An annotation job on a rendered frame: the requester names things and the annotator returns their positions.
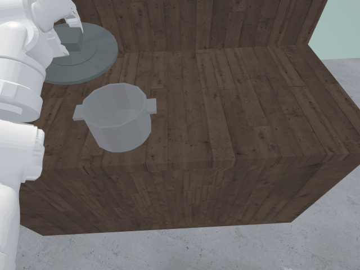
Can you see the robot left upper arm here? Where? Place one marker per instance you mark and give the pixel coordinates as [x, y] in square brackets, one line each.
[21, 158]

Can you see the knob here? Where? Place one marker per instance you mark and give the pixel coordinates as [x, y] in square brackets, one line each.
[70, 37]

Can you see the table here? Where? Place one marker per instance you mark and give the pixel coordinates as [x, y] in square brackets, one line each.
[251, 127]

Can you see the robot left forearm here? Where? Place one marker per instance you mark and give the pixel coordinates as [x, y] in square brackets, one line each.
[24, 56]

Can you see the robot left hand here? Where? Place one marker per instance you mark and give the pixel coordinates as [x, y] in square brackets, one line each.
[62, 9]

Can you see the lid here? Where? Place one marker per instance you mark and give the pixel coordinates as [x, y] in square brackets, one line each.
[98, 54]

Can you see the pot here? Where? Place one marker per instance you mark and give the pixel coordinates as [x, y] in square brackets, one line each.
[118, 116]

